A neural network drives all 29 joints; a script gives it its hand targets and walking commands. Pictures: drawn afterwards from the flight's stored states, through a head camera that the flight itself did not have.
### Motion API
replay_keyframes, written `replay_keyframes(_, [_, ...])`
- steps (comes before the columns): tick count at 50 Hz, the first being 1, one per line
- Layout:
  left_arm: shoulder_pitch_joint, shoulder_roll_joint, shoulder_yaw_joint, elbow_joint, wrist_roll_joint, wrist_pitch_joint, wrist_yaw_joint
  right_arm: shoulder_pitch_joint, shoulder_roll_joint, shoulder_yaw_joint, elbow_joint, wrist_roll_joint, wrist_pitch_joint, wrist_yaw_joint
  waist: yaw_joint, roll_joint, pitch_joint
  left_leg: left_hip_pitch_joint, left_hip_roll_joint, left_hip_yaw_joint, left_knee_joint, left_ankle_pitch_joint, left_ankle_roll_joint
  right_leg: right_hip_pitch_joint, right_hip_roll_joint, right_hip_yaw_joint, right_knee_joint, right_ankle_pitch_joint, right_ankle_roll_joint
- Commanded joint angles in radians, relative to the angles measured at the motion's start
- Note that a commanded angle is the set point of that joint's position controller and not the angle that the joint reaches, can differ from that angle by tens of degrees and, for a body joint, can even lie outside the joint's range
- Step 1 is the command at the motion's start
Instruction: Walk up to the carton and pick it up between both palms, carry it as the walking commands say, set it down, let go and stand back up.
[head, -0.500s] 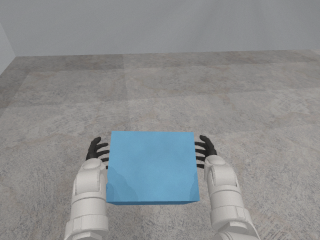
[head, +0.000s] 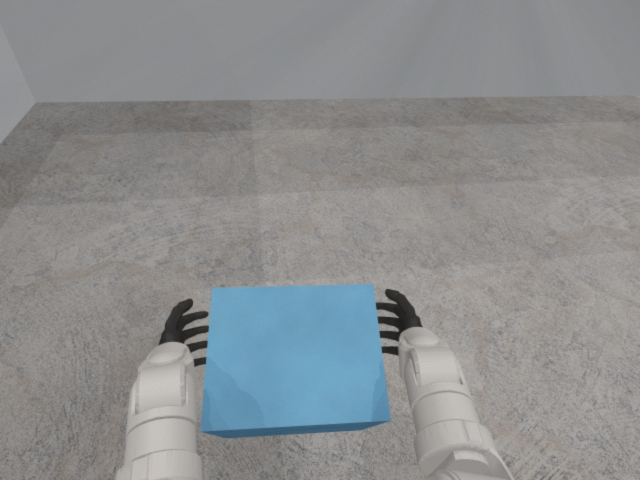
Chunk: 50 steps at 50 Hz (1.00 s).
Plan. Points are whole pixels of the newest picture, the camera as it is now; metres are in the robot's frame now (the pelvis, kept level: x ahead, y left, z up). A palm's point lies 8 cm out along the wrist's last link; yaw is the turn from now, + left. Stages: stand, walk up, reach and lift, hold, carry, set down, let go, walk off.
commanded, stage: set down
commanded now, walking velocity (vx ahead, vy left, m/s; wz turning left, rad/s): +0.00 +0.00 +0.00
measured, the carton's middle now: (294, 366) +0.31 +0.07 -0.08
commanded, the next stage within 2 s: none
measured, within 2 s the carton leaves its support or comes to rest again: neither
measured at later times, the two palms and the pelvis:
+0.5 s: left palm (189, 367) +0.27 +0.22 -0.05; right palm (395, 359) +0.33 -0.09 -0.05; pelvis +0.00 +0.01 -0.02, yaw +0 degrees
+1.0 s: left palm (200, 381) +0.30 +0.22 -0.14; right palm (384, 371) +0.35 -0.08 -0.14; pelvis -0.05 +0.02 -0.09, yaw -1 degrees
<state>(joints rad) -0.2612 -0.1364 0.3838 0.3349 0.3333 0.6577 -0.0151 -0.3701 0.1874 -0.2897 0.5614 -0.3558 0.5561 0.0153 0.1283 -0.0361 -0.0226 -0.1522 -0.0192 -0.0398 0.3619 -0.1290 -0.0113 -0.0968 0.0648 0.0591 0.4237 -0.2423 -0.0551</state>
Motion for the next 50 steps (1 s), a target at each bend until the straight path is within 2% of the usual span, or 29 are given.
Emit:
replay_keyframes(1, [-0.601, -0.868, -0.579, -0.017, -0.288, -0.071, -0.286, -0.491, 0.888, 0.441, -0.059, 0.226, -0.091, 0.23, -0.048, 0.045, -0.249, 0.219, -0.049, -0.006, 0.052, 0.167, 0.007, -0.19, -0.039, 0.094, -0.116, 0.093, -0.004])
replay_keyframes(3, [-0.578, -0.856, -0.581, -0.018, -0.287, -0.092, -0.283, -0.473, 0.895, 0.462, -0.074, 0.237, -0.105, 0.215, -0.042, 0.031, -0.276, 0.184, -0.048, -0.011, 0.073, 0.205, 0.01, -0.17, -0.028, 0.091, -0.089, 0.145, 0.004])
replay_keyframes(9, [-0.484, -0.84, -0.548, 0.013, -0.249, -0.161, -0.257, -0.443, 0.907, 0.531, -0.073, 0.262, -0.158, 0.199, 0.023, 0.021, -0.356, 0.104, -0.048, -0.022, 0.118, 0.314, 0.018, -0.142, -0.007, 0.091, -0.021, 0.28, 0.022])
replay_keyframes(13, [-0.45, -0.832, -0.542, 0.039, -0.232, -0.207, -0.246, -0.416, 0.898, 0.544, -0.066, 0.252, -0.201, 0.184, 0.03, 0.029, -0.401, 0.064, -0.054, -0.026, 0.14, 0.368, 0.015, -0.156, -0.004, 0.096, 0.009, 0.364, 0.029])
replay_keyframes(17, [-0.448, -0.821, -0.526, 0.069, -0.215, -0.255, -0.239, -0.403, 0.882, 0.532, -0.037, 0.231, -0.242, 0.172, 0.024, 0.023, -0.427, 0.01, -0.059, -0.028, 0.17, 0.377, 0.013, -0.208, 0.0, 0.096, 0.043, 0.378, 0.029])
replay_keyframes(28, [-0.566, -0.845, -0.503, 0.166, -0.179, -0.373, -0.216, -0.501, 0.807, 0.458, 0.052, 0.177, -0.345, 0.167, -0.021, 0.016, -0.528, -0.153, -0.058, -0.027, 0.305, 0.289, 0.006, -0.476, 0.036, 0.061, 0.185, 0.197, 0.016])
replay_keyframes(32, [-0.637, -0.873, -0.499, 0.181, -0.172, -0.393, -0.207, -0.583, 0.814, 0.45, 0.085, 0.185, -0.358, 0.186, -0.012, 0.016, -0.583, -0.214, -0.055, -0.03, 0.355, 0.214, 0.003, -0.578, 0.052, 0.049, 0.25, 0.103, 0.012])
replay_keyframes(39, [-0.774, -0.916, -0.523, 0.156, -0.177, -0.383, -0.207, -0.718, 0.852, 0.458, 0.118, 0.218, -0.347, 0.229, 0.002, 0.025, -0.714, -0.284, -0.054, -0.024, 0.442, 0.1, -0.002, -0.741, 0.063, 0.028, 0.354, -0.02, 0.011])
replay_keyframes(50, [-0.892, -0.941, -0.532, 0.181, -0.2, -0.337, -0.22, -0.819, 0.859, 0.424, 0.159, 0.22, -0.306, 0.258, -0.026, 0.026, -0.8, -0.44, -0.069, -0.032, 0.571, -0.039, -0.005, -0.967, 0.073, 0.004, 0.499, -0.124, 0.013])
